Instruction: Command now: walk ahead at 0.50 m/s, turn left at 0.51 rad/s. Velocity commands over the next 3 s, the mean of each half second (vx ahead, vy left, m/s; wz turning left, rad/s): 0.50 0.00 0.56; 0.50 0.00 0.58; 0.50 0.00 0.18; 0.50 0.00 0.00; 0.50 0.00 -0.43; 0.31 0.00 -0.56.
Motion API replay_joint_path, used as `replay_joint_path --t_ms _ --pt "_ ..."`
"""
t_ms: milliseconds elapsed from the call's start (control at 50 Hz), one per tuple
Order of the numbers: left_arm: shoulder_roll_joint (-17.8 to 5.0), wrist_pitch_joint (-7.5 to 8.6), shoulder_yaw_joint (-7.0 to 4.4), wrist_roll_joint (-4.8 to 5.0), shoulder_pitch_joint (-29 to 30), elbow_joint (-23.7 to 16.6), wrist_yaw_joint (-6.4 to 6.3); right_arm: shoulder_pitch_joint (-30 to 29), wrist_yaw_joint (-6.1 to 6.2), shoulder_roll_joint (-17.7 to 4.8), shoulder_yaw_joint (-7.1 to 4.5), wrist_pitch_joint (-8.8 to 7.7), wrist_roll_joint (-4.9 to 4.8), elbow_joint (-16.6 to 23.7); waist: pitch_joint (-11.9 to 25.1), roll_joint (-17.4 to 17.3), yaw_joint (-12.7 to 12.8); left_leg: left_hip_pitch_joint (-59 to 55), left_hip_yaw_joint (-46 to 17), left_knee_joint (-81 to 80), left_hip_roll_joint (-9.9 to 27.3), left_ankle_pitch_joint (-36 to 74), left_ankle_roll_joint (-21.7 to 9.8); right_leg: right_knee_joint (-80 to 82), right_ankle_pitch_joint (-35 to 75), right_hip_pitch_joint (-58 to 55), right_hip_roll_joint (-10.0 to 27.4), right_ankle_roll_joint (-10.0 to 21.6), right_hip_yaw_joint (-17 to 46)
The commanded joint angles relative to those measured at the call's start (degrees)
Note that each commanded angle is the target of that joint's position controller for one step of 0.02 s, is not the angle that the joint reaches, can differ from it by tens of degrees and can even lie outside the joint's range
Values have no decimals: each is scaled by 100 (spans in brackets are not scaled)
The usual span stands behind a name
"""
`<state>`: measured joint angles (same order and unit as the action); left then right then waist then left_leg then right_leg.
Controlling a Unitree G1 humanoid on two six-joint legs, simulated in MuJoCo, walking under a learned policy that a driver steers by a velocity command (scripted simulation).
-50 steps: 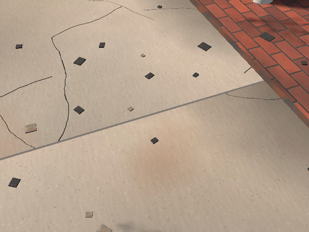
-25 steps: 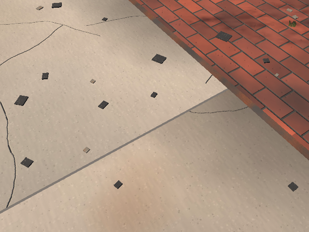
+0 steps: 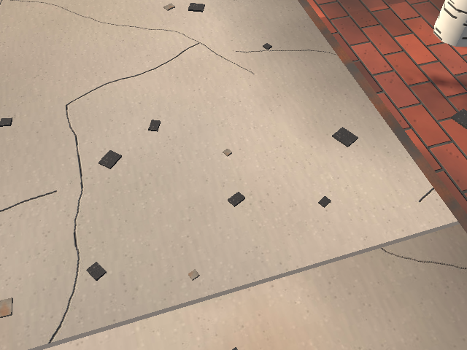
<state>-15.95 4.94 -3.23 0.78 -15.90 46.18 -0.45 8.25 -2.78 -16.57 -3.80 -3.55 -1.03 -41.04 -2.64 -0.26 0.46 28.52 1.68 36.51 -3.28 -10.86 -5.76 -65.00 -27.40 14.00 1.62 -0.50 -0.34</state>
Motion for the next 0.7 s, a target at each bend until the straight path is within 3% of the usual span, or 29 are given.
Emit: replay_joint_path --t_ms 20,40,60,100,140,200,240,300,340,380,400,420,440,460,480,500,520,560,640,700 --pt "-684 387 -91 11 521 -791 40 940 80 -810 -233 -47 -11 206 947 10 -376 -3191 -2978 -1921 1672 261 -1192 -800 567 3053 285 155 573" --pt "-762 331 -151 -98 483 -777 0 651 99 -629 -170 -40 35 311 721 -30 -159 -2484 -2559 -2044 1483 819 -1105 -386 785 2612 442 114 559" --pt "-749 248 -172 -129 385 -782 2 522 116 -588 -149 -30 80 401 646 -170 -13 -2054 -2394 -2180 1352 1080 -1099 -202 909 2296 488 62 555" --pt "-594 123 -150 -172 266 -783 -17 512 166 -681 -180 -56 64 428 597 -238 87 -1617 -2061 -2303 1218 1648 -1154 209 1100 2114 467 -108 430" --pt "-485 70 -109 -194 558 -887 -44 644 242 -825 -221 -65 40 389 470 -229 34 -1388 -1769 -2349 1080 1880 -1092 865 1608 2179 383 -269 341" --pt "-320 96 -33 -170 1227 -1032 -19 890 322 -856 -235 -13 -23 311 396 -393 -239 -1329 -1545 -2241 802 1417 -805 2253 2722 1973 147 -342 321" --pt "-310 137 -15 -110 1605 -1107 39 1046 350 -878 -240 29 -37 266 368 -494 -406 -1362 -1649 -2160 785 1012 -703 2949 3140 1725 -42 -350 295" --pt "-477 218 -65 -44 1885 -1212 128 1268 372 -873 -245 88 -65 185 337 -547 -492 -1750 -2139 -1842 980 678 -650 3485 3048 1570 -165 -268 437" --pt "-623 275 -131 -30 1787 -1209 169 1242 392 -863 -252 121 -53 192 342 -652 -383 -2041 -2512 -1534 1108 619 -567 3713 2638 1371 -195 -132 520" --pt "-749 330 -227 -30 1177 -1059 149 1056 393 -774 -236 148 -38 263 496 -774 -15 -2039 -2624 -1037 982 891 -398 4041 2438 548 -217 101 397" --pt "-935 360 -312 -108 573 -964 110 999 371 -540 -153 129 -8 338 986 -628 285 -1751 -2372 -194 694 1003 -212 4015 2418 -549 145 350 631" --pt "-1275 345 -392 -166 -317 -893 56 1100 362 -198 -26 106 109 463 1810 177 562 -938 -1756 1474 234 -221 28 3967 2132 -2071 1195 690 1717" --pt "-1597 266 -472 -197 -610 -664 113 1907 357 -67 30 55 -105 631 2174 2273 115 1105 -1223 3082 -297 -2438 310 4562 730 -3405 2276 1580 4452" --pt "-975 244 -343 -77 -381 -812 127 1778 376 -706 -84 68 -148 417 1602 1358 275 1688 -1359 3751 193 -2095 399 4768 -299 -3018 2211 1432 4436" --pt "-677 202 -258 -63 -179 -848 93 1142 365 -940 -159 103 -88 494 952 781 428 1778 -1191 3862 365 -1522 440 4798 -19 -2351 1949 1179 3421" --pt "-613 167 -208 -116 64 -865 90 875 363 -843 -158 129 -29 547 622 381 325 1562 -1051 3751 547 -1121 480 4898 763 -1698 1695 1067 2721" --pt "-514 146 -176 -131 211 -812 83 699 336 -765 -174 129 13 623 356 371 238 1474 -1038 3500 689 -874 501 5019 1333 -1268 1490 1047 2235" --pt "-449 176 -152 -147 283 -730 71 787 270 -548 -161 176 -69 650 277 659 82 1133 -899 3249 870 -659 515 5279 1856 -840 1250 997 1513" --pt "-696 216 -235 -120 206 -494 63 473 252 -330 -103 243 -28 806 164 480 68 1468 -795 2642 974 -195 651 5536 2783 -853 1335 1170 742" --pt "-813 159 -259 -117 208 -374 38 168 182 -282 -72 208 -35 851 144 410 153 1449 -653 1785 978 608 664 5548 3210 -1047 1253 1077 131"
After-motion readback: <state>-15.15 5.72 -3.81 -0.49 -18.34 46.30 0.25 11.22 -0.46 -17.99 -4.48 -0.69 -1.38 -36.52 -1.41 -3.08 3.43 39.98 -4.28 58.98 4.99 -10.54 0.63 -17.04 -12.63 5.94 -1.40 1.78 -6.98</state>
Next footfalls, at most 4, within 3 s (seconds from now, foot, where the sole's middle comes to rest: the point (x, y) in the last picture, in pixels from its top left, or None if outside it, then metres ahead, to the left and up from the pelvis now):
0.40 right None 0.42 -0.10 -0.75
0.94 left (155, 300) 0.57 0.26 -0.75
1.48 right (162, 190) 0.95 0.27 -0.75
2.00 left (57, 173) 1.02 0.65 -0.75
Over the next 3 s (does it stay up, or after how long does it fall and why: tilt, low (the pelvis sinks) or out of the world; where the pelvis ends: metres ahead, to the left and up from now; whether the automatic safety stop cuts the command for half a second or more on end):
stays up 1.42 0.67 0.01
